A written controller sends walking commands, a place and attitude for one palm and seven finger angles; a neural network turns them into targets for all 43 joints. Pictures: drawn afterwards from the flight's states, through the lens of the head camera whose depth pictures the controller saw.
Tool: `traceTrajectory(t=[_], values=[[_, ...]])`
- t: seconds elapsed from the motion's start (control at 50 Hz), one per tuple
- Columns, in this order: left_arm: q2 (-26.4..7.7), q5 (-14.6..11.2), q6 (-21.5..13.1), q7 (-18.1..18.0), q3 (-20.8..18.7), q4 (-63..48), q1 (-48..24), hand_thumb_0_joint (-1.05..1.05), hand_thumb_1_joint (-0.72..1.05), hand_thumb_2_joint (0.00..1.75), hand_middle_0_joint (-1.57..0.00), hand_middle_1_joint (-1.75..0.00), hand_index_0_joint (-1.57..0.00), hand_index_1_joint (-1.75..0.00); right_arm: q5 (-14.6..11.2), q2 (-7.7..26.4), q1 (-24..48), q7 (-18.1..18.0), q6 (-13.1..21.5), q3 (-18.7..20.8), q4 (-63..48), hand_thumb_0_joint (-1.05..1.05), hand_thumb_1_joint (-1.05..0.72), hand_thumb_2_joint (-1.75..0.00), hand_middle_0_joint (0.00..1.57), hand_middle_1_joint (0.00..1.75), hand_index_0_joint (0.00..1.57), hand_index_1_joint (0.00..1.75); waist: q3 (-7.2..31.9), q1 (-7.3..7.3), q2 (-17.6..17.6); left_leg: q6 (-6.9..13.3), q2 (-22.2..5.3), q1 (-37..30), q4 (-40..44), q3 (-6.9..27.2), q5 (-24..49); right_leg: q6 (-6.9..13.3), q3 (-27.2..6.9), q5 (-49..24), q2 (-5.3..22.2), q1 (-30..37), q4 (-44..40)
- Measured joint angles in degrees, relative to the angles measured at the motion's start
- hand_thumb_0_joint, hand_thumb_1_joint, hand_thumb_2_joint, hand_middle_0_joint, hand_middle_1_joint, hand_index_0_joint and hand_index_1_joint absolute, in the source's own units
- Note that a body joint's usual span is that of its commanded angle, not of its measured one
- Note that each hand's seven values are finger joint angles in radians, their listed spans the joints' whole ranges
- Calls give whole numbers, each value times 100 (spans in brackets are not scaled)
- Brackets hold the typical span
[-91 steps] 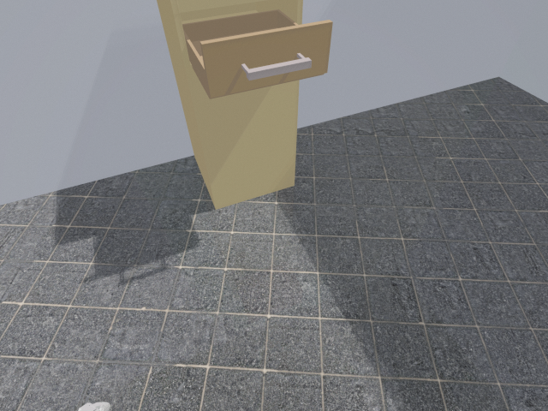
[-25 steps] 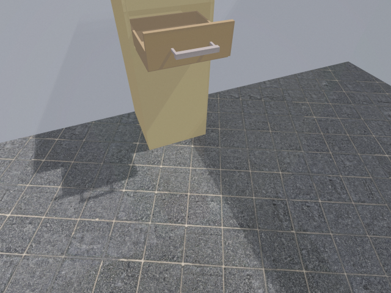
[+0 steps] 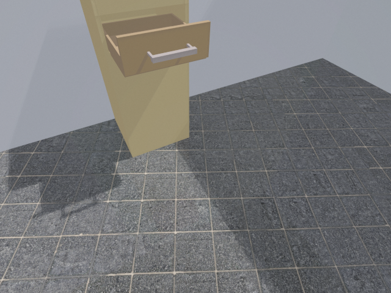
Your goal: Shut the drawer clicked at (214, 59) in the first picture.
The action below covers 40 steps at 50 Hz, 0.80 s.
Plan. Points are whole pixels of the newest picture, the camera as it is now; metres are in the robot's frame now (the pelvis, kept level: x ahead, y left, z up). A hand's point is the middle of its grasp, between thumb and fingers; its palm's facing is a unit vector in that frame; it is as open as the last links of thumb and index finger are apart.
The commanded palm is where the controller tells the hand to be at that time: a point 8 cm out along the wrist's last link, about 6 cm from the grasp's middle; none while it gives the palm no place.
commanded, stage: walk to a spot facing it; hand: left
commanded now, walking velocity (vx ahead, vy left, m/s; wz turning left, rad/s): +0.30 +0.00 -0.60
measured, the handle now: (172, 52) +0.95 +0.17 +0.05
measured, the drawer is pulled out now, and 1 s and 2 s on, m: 0.25 0.25 0.25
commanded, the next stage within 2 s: turn to face it in 1.98 s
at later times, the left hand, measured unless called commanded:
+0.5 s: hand out of the picture +0.12 +0.18 -0.16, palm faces -0.11 -0.98 -0.19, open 7.4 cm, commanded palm none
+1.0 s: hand (187, 165) +0.54 +0.07 -0.15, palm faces -0.59 -0.78 -0.20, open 7.4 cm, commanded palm none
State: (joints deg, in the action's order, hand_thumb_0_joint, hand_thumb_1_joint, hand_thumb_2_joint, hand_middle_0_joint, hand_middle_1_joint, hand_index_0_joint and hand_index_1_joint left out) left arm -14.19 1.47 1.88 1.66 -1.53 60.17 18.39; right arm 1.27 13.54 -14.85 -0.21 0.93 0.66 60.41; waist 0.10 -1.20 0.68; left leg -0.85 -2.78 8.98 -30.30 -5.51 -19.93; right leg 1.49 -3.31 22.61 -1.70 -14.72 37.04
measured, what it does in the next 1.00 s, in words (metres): walks ahead, turning right: left foot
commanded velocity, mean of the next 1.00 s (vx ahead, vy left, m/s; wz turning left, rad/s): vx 0.26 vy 0.00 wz -0.58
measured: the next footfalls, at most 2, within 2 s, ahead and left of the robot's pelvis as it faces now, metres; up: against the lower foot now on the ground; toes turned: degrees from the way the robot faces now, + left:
left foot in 0.58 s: +0.34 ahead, +0.11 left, +0.00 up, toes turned -13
right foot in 1.08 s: +0.39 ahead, -0.21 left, +0.00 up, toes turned -45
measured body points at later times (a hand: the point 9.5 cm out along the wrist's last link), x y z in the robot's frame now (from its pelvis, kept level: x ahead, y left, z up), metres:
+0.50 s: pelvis +0.14 +0.00 +0.01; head +0.16 +0.00 +0.46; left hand +0.13 +0.24 -0.14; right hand +0.24 -0.26 -0.12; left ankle +0.27 +0.12 -0.69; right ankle +0.03 -0.10 -0.73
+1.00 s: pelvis +0.31 -0.01 +0.00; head +0.34 -0.03 +0.45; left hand +0.57 +0.11 -0.13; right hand +0.11 -0.18 -0.14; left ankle +0.30 +0.12 -0.73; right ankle +0.35 -0.19 -0.69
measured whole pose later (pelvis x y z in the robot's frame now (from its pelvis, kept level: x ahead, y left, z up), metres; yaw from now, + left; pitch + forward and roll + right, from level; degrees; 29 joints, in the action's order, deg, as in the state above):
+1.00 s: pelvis +0.31 -0.01 +0.00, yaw -35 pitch -1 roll +0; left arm -13.3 2.1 2.4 3.2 -4.8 51.8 4.9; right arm 1.8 12.4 -24.6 -1.0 3.0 2.8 58.8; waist -5.1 3.2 1.2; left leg -1.3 -6.3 1.7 -24.7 -20.5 -20.6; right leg -0.2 5.9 10.5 5.1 -33.0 44.2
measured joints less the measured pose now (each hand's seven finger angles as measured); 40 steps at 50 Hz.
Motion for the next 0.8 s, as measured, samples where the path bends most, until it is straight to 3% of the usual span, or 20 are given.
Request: traceTrajectory(t=[0.06, 0.1, 0.12, 0.18, 0.24, 0.34, 0.42, 0.5, 0.56, 0.58, 0.62, 0.68, 0.74, 0.8], values=[[175, 6, -5, 59, -60, -17, 108, 0, 90, 90, -20, -30, -20, -30, 19, -89, -214, -14, 87, 65, -10, 0, -91, -90, 20, 30, 20, 30, -142, 26, -46, -76, -130, -193, -53, -237, -180, -38, 458, 368, 141, -290, 463], [278, 13, -90, 100, -84, -88, 115, 0, 90, 90, -20, -30, -20, -30, 19, -86, -365, -20, 98, 91, 12, 0, -91, -90, 20, 30, 20, 30, -246, 56, -172, -147, -305, -182, -387, -285, -423, 11, 731, -87, 145, -218, 65], [297, 25, -183, 93, -100, -137, 111, 0, 90, 90, -20, -30, -20, -30, -6, -99, -432, -13, 67, 102, 45, 0, -91, -90, 20, 30, 20, 30, -278, 68, -202, -115, -400, 28, -956, -272, -558, 94, 804, -489, 113, -218, 62], [396, -29, -396, -37, -112, -221, 136, 0, 90, 90, -20, -30, -20, -30, -22, -120, -431, 14, -90, 126, 208, 0, -91, -90, 20, 30, 20, 30, -320, -12, -255, -32, -379, 897, -2911, 96, -676, 279, 857, -273, -35, -30, 50], [508, -13, -453, -120, -89, -225, 300, 0, 90, 90, -20, -30, -20, -30, 9, -130, -185, 41, -125, 189, 123, 1, -91, -90, 20, 30, 20, 30, -292, -62, -227, -85, -359, 1625, -3563, 157, -235, 273, 680, -406, -134, 290, -497], [610, 15, -445, -121, -66, -100, 582, 0, 90, 90, -20, -30, -20, -30, 17, -219, 342, 114, -69, 276, -375, 1, -91, -90, 20, 30, 19, 30, -163, -32, -130, -221, -413, 2404, -3139, 244, 546, 245, 250, -706, -182, 686, -1304], [583, 28, -453, -129, -93, -81, 671, 0, 90, 90, -20, -30, -20, -30, 9, -291, 682, 154, -17, 285, -675, 1, -91, -90, 20, 30, 19, 30, -131, -122, -105, -260, -417, 2579, -2516, 358, 830, 151, -43, -694, -178, 955, -1602], [477, 51, -442, -165, -149, -137, 697, 0, 90, 90, -20, -30, -20, -30, -15, -329, 928, 167, 18, 259, -854, 0, -91, -90, 20, 30, 19, 30, -141, -297, -50, -200, -282, 2272, -1550, 345, 714, 7, -291, -431, -104, 1185, -1579], [369, 40, -400, -175, -227, -180, 769, 0, 90, 90, -20, -30, -20, -30, -24, -357, 1014, 137, 145, 187, -998, 0, -91, -90, 20, 30, 19, 30, -133, -374, 40, -95, -98, 1606, -502, 252, 688, -122, -530, 39, -36, 1188, -1084], [364, 10, -379, -163, -265, -196, 824, 0, 90, 90, -20, -30, -20, -30, 4, -329, 1021, 115, 232, 146, -1074, 0, -91, -90, 20, 30, 19, 30, -102, -373, -33, 13, -159, 1401, -241, 285, 783, -93, -530, 270, -124, 966, -511], [226, -15, -273, -131, -338, -136, 662, 0, 90, 90, -20, -30, -20, -30, 27, -417, 1028, 59, 327, 92, -1120, 0, -91, -90, 20, 30, 20, 30, -214, -307, 112, 122, -163, 1401, -680, 80, 686, -19, -342, 609, -86, 277, 1294], [18, 35, -152, -57, -440, -159, 337, 0, 90, 90, -20, -30, -20, -30, 39, -549, 735, 14, 343, 43, -1055, 0, -91, -90, 20, 30, 20, 30, -241, -230, 280, 158, -186, 1015, -557, -235, 450, 3, 173, 167, 122, -742, 3094], [-82, 67, -93, 30, -485, -360, 3, 0, 91, 90, -20, -30, -19, -30, 21, -586, 312, -47, 350, 46, -801, 0, -91, -90, 20, 30, 20, 30, -196, -183, 304, 169, -184, 556, -36, -497, 515, -72, 511, -447, 375, -1461, 3388], [-70, 80, -49, 77, -484, -569, -275, 0, 91, 90, -19, -30, -19, -30, -15, -457, -84, -113, 367, 167, -588, -1, -93, -90, 20, 30, 20, 30, -151, -92, 257, 208, -162, 156, 401, -779, 522, -177, 613, -867, 572, -1935, 3087]])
